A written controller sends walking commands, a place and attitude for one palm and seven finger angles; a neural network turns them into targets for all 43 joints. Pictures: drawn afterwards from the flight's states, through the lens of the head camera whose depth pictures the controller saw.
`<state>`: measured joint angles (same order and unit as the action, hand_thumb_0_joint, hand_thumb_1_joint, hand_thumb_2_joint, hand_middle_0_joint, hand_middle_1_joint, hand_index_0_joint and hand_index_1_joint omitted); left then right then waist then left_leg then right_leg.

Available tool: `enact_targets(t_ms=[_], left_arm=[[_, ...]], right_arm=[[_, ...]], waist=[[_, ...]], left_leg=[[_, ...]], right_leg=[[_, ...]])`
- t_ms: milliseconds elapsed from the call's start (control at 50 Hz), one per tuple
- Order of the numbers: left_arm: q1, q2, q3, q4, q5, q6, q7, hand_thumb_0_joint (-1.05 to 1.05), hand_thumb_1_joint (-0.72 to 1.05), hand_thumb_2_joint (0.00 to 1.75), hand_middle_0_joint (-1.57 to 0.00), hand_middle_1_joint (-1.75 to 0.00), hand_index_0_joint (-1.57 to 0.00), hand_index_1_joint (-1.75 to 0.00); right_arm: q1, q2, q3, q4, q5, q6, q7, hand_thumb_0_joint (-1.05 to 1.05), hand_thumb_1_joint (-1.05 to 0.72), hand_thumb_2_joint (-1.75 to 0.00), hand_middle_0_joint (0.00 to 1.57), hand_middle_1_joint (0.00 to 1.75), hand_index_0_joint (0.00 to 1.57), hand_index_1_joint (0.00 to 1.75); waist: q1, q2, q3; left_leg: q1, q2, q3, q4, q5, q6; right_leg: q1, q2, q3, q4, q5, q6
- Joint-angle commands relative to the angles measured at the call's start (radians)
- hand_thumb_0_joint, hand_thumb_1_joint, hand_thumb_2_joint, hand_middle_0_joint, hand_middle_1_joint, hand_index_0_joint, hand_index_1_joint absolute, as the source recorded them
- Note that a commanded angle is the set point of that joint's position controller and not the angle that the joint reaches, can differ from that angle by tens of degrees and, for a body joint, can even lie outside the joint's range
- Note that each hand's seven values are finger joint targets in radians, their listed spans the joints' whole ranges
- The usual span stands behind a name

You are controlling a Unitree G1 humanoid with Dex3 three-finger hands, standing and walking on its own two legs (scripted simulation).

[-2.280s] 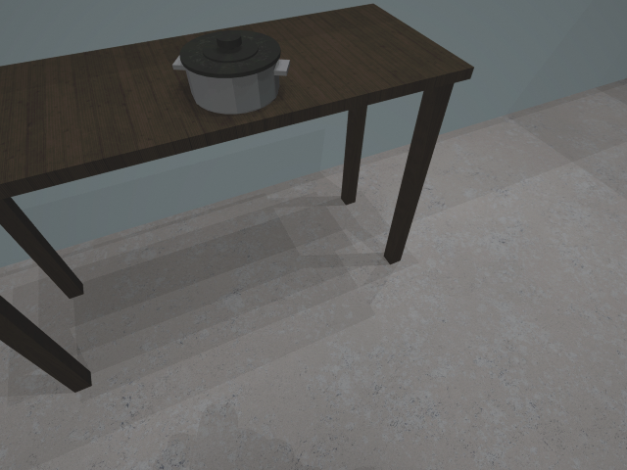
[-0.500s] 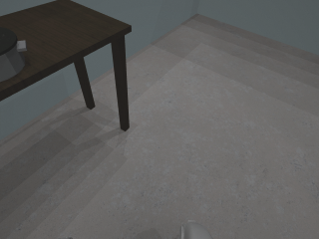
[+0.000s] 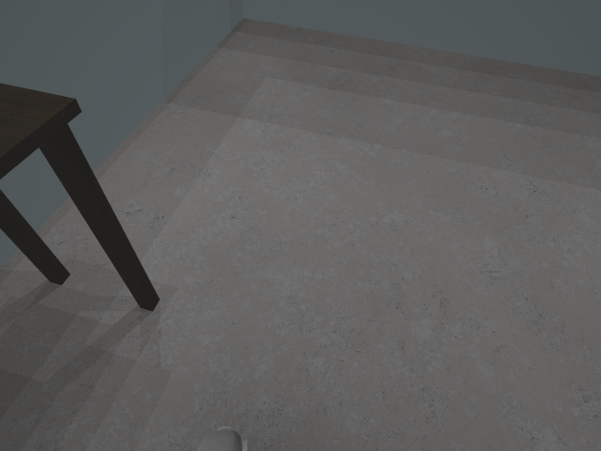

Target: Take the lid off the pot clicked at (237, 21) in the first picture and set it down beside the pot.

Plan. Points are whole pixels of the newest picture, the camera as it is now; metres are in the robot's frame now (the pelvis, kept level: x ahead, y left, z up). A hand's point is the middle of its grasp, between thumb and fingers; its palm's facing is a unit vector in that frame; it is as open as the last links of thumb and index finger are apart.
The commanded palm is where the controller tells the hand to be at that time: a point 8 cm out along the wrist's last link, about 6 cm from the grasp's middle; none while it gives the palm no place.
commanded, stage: walk to a spot facing it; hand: left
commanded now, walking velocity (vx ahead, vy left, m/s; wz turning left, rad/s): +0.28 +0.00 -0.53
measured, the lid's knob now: out of the picture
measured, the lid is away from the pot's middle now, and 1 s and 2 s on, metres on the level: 0.00 0.00 0.00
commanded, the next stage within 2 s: turn to face it in 0.38 s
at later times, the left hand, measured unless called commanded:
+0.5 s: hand (203, 352) +0.30 +0.18 -0.17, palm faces -0.31 -0.94 -0.17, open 7.4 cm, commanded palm none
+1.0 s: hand (211, 322) +0.36 +0.18 -0.18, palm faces -0.10 -0.98 -0.18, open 7.4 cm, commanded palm none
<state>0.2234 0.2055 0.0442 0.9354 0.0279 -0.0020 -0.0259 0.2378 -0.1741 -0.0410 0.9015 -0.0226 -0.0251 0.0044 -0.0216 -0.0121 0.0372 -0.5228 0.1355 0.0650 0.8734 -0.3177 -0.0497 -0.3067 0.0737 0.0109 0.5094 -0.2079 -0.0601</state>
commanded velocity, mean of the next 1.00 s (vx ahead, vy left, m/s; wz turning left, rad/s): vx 0.02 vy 0.00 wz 0.06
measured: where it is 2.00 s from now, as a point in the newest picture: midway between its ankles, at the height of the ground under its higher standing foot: outside the picture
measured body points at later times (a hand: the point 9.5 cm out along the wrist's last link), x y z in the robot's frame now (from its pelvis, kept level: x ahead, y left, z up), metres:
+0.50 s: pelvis +0.16 +0.02 +0.00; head +0.21 +0.02 +0.45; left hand +0.32 +0.23 -0.15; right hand +0.07 -0.21 -0.14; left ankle +0.11 +0.14 -0.73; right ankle +0.21 -0.13 -0.70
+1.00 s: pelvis +0.23 +0.01 -0.01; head +0.26 +0.03 +0.44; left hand +0.37 +0.23 -0.16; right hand +0.21 -0.22 -0.15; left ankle +0.28 +0.10 -0.73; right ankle +0.18 -0.12 -0.66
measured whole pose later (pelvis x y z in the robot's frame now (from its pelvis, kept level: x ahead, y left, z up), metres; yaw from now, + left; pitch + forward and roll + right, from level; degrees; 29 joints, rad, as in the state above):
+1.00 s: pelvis +0.23 +0.01 -0.01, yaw -7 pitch +1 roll -1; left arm 0.14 0.20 0.08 0.93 0.02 0.05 0.01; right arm 0.30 -0.13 -0.05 0.96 -0.03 0.00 -0.01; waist -0.04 -0.04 0.05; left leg -0.37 0.03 0.10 0.62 -0.26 0.04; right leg -0.49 -0.07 -0.06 1.11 -0.42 0.05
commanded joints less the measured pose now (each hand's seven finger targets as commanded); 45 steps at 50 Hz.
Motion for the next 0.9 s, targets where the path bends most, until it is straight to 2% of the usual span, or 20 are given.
enact_targets(t_ms=[0,40,60,80,100,140,220,400,480,500,520,540,560,600,660,800,820,840,860,880], left_arm=[[0.024,0.189,0.061,-0.081,-0.002,-0.030,0.015,0.00,0.90,0.90,-0.20,-0.30,-0.20,-0.30],[0.010,0.158,0.058,-0.090,-0.011,-0.025,0.014,0.00,0.90,0.90,-0.20,-0.30,-0.20,-0.30],[0.021,0.102,0.049,-0.103,-0.014,-0.023,0.008,0.00,0.90,0.90,-0.20,-0.30,-0.20,-0.30],[0.011,0.044,0.040,-0.124,-0.019,-0.028,-0.002,0.00,0.90,0.90,-0.20,-0.30,-0.20,-0.30],[-0.031,0.089,0.050,-0.145,-0.005,-0.033,-0.003,0.00,0.90,0.90,-0.20,-0.30,-0.20,-0.30],[-0.032,0.087,0.063,-0.111,0.006,-0.028,-0.015,0.00,0.90,0.90,-0.20,-0.30,-0.20,-0.30],[0.059,0.045,0.053,-0.059,0.001,0.010,-0.020,0.00,0.90,0.90,-0.20,-0.30,-0.20,-0.30],[-0.107,0.027,0.037,-0.096,0.002,0.027,-0.019,0.00,0.90,0.90,-0.20,-0.30,-0.20,-0.30],[-0.021,0.053,0.036,-0.072,0.009,0.002,-0.007,0.00,0.90,0.90,-0.20,-0.30,-0.20,-0.30],[0.088,0.093,0.043,-0.033,0.013,-0.012,0.004,0.00,0.90,0.90,-0.20,-0.30,-0.20,-0.30],[0.198,0.194,0.064,0.003,0.016,-0.031,0.024,0.00,0.90,0.90,-0.20,-0.30,-0.20,-0.30],[0.254,0.243,0.064,0.036,-0.010,-0.035,0.030,0.00,0.90,0.90,-0.20,-0.30,-0.20,-0.30],[0.213,0.227,0.057,0.025,-0.014,-0.034,0.043,0.00,0.90,0.90,-0.20,-0.30,-0.20,-0.30],[0.036,0.162,0.040,-0.003,-0.008,-0.026,0.062,0.00,0.90,0.90,-0.20,-0.30,-0.20,-0.30],[-0.091,0.128,0.025,-0.031,0.001,-0.010,0.066,0.00,0.90,0.90,-0.20,-0.30,-0.20,-0.30],[-0.104,0.130,0.046,-0.055,-0.009,0.020,0.062,0.00,0.90,0.90,-0.20,-0.30,-0.20,-0.30],[-0.089,0.099,0.045,-0.070,-0.016,0.030,0.057,0.00,0.90,0.90,-0.20,-0.30,-0.20,-0.30],[-0.068,0.042,0.042,-0.101,-0.023,0.037,0.052,0.00,0.90,0.90,-0.20,-0.30,-0.20,-0.30],[-0.129,0.043,0.040,-0.141,-0.017,0.033,0.049,0.00,0.90,0.90,-0.20,-0.30,-0.20,-0.30],[-0.156,0.034,0.048,-0.137,-0.006,0.035,0.051,0.00,0.90,0.90,-0.20,-0.30,-0.20,-0.30]], right_arm=[[0.038,-0.091,-0.028,-0.051,0.005,-0.027,-0.001,0.00,-0.90,-0.90,0.20,0.30,0.20,0.30],[0.111,-0.108,-0.031,-0.027,0.006,-0.045,-0.015,0.00,-0.90,-0.90,0.20,0.30,0.20,0.30],[0.187,-0.173,-0.046,-0.008,-0.001,-0.053,-0.027,0.00,-0.90,-0.90,0.20,0.30,0.20,0.30],[0.277,-0.280,-0.069,0.002,-0.016,-0.053,-0.029,0.00,-0.90,-0.90,0.20,0.30,0.20,0.30],[0.249,-0.264,-0.062,-0.011,-0.008,-0.044,-0.026,0.00,-0.90,-0.90,0.20,0.30,0.20,0.30],[0.147,-0.167,-0.033,-0.021,-0.006,-0.053,-0.028,0.00,-0.90,-0.90,0.20,0.30,0.20,0.30],[0.102,-0.124,-0.014,-0.004,0.007,-0.062,-0.038,0.00,-0.90,-0.90,0.20,0.30,0.20,0.30],[0.161,-0.160,-0.040,0.044,-0.003,-0.026,-0.035,0.00,-0.90,-0.90,0.20,0.30,0.20,0.30],[0.150,-0.182,-0.053,0.055,0.002,-0.014,-0.032,0.00,-0.90,-0.90,0.20,0.30,0.20,0.30],[0.151,-0.170,-0.046,0.055,0.010,-0.013,-0.026,0.00,-0.90,-0.90,0.20,0.30,0.20,0.30],[0.168,-0.101,-0.029,0.043,0.024,-0.013,-0.022,0.00,-0.90,-0.90,0.20,0.30,0.20,0.30],[0.157,-0.067,-0.018,0.033,0.031,-0.006,-0.036,0.00,-0.90,-0.90,0.20,0.30,0.20,0.30],[0.126,-0.056,-0.010,0.032,0.031,0.001,-0.044,0.00,-0.90,-0.90,0.20,0.30,0.20,0.30],[0.132,-0.074,-0.014,0.068,0.019,0.020,-0.040,0.00,-0.90,-0.90,0.20,0.30,0.20,0.30],[0.171,-0.031,-0.006,0.103,0.014,0.049,-0.031,0.00,-0.90,-0.90,0.20,0.30,0.20,0.30],[0.185,-0.043,-0.021,0.070,0.004,0.045,-0.003,0.00,-0.90,-0.90,0.20,0.30,0.20,0.30],[0.207,-0.084,-0.032,0.066,0.000,0.038,-0.001,0.00,-0.90,-0.90,0.20,0.30,0.20,0.30],[0.229,-0.180,-0.055,0.043,-0.010,0.029,-0.004,0.00,-0.90,-0.90,0.20,0.30,0.20,0.30],[0.242,-0.229,-0.067,0.031,-0.017,0.030,-0.010,0.00,-0.90,-0.90,0.20,0.30,0.20,0.30],[0.213,-0.217,-0.068,0.036,-0.015,0.023,-0.020,0.00,-0.90,-0.90,0.20,0.30,0.20,0.30]], waist=[[0.018,-0.088,-0.024],[-0.024,-0.061,-0.039],[-0.057,0.096,-0.070],[-0.092,0.349,-0.075],[-0.084,0.279,-0.021],[-0.026,0.113,0.056],[0.028,0.149,-0.017],[-0.032,0.209,0.007],[0.020,0.190,-0.068],[0.074,0.107,-0.132],[0.115,-0.124,-0.260],[0.116,-0.162,-0.342],[0.111,-0.113,-0.328],[0.049,-0.131,-0.187],[-0.015,-0.107,-0.042],[-0.022,-0.078,-0.016],[-0.029,0.079,-0.007],[-0.039,0.351,0.003],[-0.063,0.300,0.001],[-0.051,0.264,-0.018]], left_leg=[[0.213,-0.067,0.020,-0.181,0.004,-0.001],[0.429,-0.064,0.020,-0.381,0.037,-0.002],[0.584,0.061,-0.146,-0.508,-0.106,0.035],[0.656,0.339,-0.479,-0.668,-0.264,0.145],[0.547,0.411,-0.536,-0.702,-0.331,0.208],[0.418,0.322,-0.346,-0.708,-0.137,0.174],[0.433,0.211,0.022,-0.608,0.488,0.131],[0.515,0.207,0.190,-0.495,0.698,0.135],[0.508,0.206,0.207,-0.271,0.813,0.103],[0.394,0.171,0.214,-0.115,0.746,0.071],[0.109,0.067,0.220,0.147,0.243,0.020],[0.021,-0.033,0.093,0.354,-0.345,-0.002],[0.022,-0.020,-0.038,0.390,-0.337,0.011],[0.040,0.010,-0.068,0.360,-0.243,0.015],[0.146,-0.003,-0.014,0.187,-0.187,0.005],[0.252,-0.043,0.080,-0.232,0.058,0.006],[0.269,0.003,-0.032,-0.381,0.114,0.035],[0.275,0.212,-0.382,-0.563,0.222,0.141],[0.222,0.312,-0.550,-0.642,0.187,0.246],[0.241,0.266,-0.552,-0.651,0.120,0.240]], right_leg=[[-0.100,-0.245,0.301,-0.246,-0.275,-0.125],[-0.174,-0.176,0.251,-0.121,-0.242,-0.076],[-0.295,-0.090,0.182,0.075,-0.242,-0.028],[-0.474,0.010,0.003,0.402,-0.369,0.036],[-0.498,-0.088,0.031,0.555,-0.350,0.039],[-0.486,-0.139,0.022,0.689,-0.195,0.060],[-0.383,-0.163,-0.031,0.695,-0.053,0.105],[-0.291,-0.129,-0.151,0.299,-0.044,0.100],[-0.023,-0.070,-0.176,0.070,0.001,0.050],[0.195,-0.082,-0.160,-0.024,0.183,0.037],[0.512,-0.337,0.116,0.012,0.636,-0.052],[0.551,-0.529,0.252,0.025,1.052,-0.184],[0.453,-0.512,0.207,-0.014,0.967,-0.207],[0.247,-0.466,0.132,-0.109,0.567,-0.177],[-0.017,-0.424,-0.031,-0.173,0.322,-0.113],[-0.046,-0.380,-0.159,-0.026,-0.017,-0.010],[-0.100,-0.310,-0.191,0.112,-0.119,0.037],[-0.229,-0.184,-0.218,0.321,-0.334,0.112],[-0.254,-0.142,-0.128,0.527,-0.431,0.112],[-0.306,-0.146,-0.048,0.656,-0.363,0.104]])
